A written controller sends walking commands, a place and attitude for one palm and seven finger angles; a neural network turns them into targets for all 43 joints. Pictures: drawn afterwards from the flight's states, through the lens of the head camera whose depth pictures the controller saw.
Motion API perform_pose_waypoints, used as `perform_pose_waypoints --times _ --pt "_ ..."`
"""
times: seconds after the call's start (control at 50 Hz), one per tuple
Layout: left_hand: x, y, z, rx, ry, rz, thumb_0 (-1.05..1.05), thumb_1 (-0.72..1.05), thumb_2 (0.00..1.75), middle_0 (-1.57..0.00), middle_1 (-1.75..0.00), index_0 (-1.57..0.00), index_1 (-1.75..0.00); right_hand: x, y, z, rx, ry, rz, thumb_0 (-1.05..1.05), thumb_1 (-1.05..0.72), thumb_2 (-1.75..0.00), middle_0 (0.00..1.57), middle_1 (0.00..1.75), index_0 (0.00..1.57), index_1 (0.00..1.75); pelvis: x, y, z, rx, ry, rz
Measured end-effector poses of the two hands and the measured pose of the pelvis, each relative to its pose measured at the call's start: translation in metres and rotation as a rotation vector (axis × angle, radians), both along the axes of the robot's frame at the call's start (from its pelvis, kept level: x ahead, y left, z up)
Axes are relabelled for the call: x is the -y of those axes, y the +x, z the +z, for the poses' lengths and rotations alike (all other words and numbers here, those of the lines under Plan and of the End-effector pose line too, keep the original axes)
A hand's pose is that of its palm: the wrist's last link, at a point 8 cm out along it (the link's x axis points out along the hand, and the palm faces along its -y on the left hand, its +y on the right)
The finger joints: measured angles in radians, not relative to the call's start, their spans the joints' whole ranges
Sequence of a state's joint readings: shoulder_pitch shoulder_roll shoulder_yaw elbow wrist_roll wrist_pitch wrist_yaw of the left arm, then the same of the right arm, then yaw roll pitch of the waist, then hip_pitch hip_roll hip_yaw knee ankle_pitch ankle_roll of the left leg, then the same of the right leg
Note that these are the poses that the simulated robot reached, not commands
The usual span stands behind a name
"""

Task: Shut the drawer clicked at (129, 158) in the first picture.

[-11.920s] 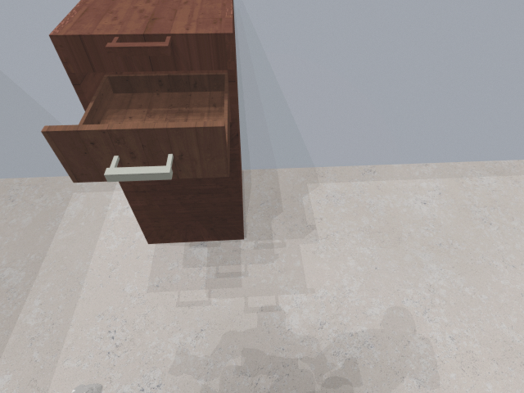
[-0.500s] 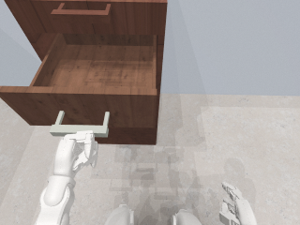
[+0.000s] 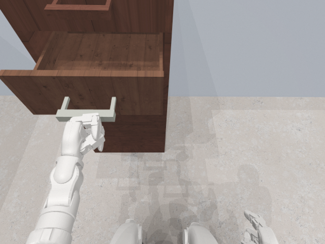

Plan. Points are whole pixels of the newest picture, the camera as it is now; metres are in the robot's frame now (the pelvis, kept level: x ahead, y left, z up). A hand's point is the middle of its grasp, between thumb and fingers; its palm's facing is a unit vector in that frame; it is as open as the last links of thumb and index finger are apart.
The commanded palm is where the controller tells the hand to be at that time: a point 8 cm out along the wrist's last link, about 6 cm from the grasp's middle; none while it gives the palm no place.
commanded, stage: push the drawer shut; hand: left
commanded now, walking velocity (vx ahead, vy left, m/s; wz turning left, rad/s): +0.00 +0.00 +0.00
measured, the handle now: (88, 108) +0.44 +0.20 +0.05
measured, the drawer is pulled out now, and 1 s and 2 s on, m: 0.17 0.04 0.00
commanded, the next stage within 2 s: pull the fist back off the drawer in 1.86 s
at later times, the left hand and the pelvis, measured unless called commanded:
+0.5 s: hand (106, 112) +0.43 +0.15 +0.04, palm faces +0.00 -1.00 -0.05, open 2.9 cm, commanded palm +0.41 +0.21 +0.05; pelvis +0.00 +0.01 +0.00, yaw -1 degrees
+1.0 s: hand (108, 95) +0.49 +0.16 +0.05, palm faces +0.01 -1.00 -0.04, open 3.1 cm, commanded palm +0.46 +0.21 +0.05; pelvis +0.00 +0.01 -0.01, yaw -2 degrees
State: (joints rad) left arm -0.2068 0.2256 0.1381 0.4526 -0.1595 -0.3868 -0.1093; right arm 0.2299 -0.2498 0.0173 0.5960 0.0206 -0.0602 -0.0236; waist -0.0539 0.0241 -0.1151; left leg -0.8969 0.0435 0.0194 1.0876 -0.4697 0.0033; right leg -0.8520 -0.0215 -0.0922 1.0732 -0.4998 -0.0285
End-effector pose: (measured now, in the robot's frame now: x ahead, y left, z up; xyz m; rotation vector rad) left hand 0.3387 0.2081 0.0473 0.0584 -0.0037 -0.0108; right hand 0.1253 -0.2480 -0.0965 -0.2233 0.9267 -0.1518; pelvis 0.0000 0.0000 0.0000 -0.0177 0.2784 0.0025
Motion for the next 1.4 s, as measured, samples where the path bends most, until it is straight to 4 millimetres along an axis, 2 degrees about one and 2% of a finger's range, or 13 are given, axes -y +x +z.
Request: perform_pose_waypoints --times 0.44,0.76,1.2,1.4 --pt "-0.001 0.062 -0.001 -0.005 -0.008 0.008 -0.04 0.84 0.90 -1.40 -1.60 -1.40 -1.60 0.003 -0.047 -0.011 -0.166 -0.003 -0.067 0.01 -0.90 -0.90 0.21 0.29 0.20 0.30 -0.005 0.003 -0.001 -0.042 -0.001 -0.015" --pt "-0.001 0.099 -0.001 -0.005 -0.009 0.020 -0.03 0.83 0.91 -1.40 -1.60 -1.40 -1.60 0.002 -0.070 -0.017 -0.246 -0.005 -0.095 0.00 -0.90 -0.90 0.21 0.29 0.20 0.30 -0.007 0.002 -0.006 -0.072 -0.004 -0.020" --pt "-0.003 0.143 0.002 -0.010 -0.015 0.021 0.00 0.82 0.89 -1.40 -1.60 -1.40 -1.60 0.002 -0.120 -0.019 -0.389 -0.015 -0.157 0.00 -0.91 -0.90 0.21 0.29 0.20 0.30 -0.008 0.000 -0.011 -0.112 -0.016 -0.031" --pt "-0.004 0.168 0.003 -0.019 -0.016 0.021 0.01 0.80 0.89 -1.40 -1.60 -1.40 -1.60 0.001 -0.138 -0.019 -0.441 -0.034 -0.177 0.00 -0.90 -0.90 0.21 0.29 0.20 0.30 -0.010 -0.003 -0.016 -0.145 -0.027 -0.032"
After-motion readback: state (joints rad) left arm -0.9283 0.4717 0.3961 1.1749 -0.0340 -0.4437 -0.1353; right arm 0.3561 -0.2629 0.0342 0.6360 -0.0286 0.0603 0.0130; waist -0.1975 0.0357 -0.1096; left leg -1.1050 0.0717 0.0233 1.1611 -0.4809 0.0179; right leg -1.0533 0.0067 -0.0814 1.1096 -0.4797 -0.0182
